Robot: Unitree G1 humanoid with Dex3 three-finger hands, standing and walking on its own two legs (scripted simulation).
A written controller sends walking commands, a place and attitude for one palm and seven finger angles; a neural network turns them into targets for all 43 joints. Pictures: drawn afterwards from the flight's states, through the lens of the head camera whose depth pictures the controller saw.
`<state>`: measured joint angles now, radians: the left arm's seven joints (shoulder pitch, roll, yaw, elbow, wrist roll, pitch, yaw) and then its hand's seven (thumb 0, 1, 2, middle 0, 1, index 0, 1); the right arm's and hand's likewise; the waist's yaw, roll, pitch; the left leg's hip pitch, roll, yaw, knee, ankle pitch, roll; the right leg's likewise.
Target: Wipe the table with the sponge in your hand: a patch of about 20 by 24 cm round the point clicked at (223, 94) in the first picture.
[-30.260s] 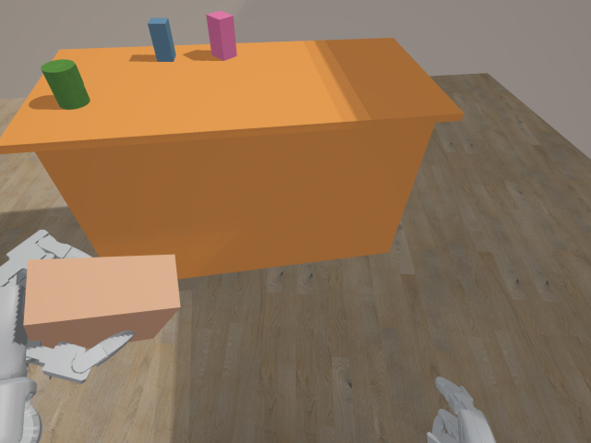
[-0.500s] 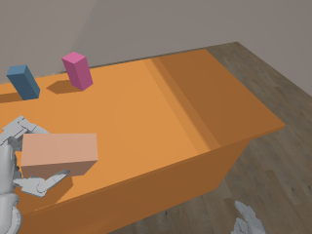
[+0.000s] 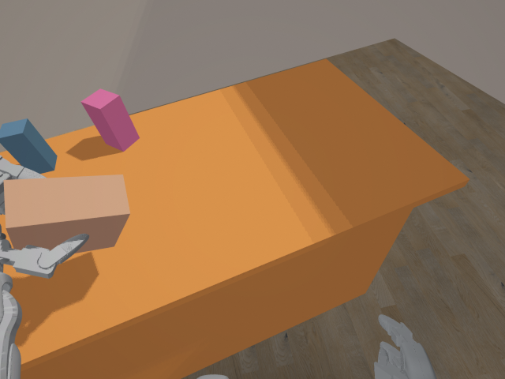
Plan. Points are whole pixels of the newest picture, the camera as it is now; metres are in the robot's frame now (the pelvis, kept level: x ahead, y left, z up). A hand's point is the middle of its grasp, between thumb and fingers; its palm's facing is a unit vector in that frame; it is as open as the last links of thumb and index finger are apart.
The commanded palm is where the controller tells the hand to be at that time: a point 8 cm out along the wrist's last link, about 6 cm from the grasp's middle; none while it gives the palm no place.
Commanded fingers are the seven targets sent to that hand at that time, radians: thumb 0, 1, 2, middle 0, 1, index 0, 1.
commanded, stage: come to a stop and stand still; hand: left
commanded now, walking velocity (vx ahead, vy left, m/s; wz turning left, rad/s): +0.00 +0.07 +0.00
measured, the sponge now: (86, 218) +0.27 +0.25 +0.15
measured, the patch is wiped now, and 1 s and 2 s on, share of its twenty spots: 0.00 0.00 0.00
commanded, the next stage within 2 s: look again from close up in 0.96 s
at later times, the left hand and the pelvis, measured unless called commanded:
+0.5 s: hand (35, 243) +0.22 +0.28 +0.17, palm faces +0.36 -0.85 -0.38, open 9.9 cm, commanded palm +0.17 +0.32 +0.19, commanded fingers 0.00 0.10 1.30 -1.20 -1.60 -1.20 -1.60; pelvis +0.01 +0.04 +0.01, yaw -1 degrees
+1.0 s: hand (12, 242) +0.22 +0.32 +0.17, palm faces +0.34 -0.84 -0.41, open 9.9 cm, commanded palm +0.17 +0.35 +0.19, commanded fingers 0.00 0.10 1.30 -1.20 -1.60 -1.20 -1.60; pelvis +0.01 +0.07 +0.02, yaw +0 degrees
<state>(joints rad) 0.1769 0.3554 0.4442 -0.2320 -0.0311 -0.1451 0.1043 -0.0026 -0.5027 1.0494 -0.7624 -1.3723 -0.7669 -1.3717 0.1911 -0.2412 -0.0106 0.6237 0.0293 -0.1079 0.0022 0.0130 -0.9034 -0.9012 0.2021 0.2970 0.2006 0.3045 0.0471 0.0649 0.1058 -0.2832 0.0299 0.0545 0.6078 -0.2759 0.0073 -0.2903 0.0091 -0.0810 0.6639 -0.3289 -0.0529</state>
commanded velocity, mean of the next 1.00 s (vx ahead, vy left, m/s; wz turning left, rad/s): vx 0.00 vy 0.00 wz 0.00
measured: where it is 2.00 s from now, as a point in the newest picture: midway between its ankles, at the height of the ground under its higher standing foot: outside the picture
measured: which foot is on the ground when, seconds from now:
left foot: down 0.00-1.00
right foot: down 0.00-1.00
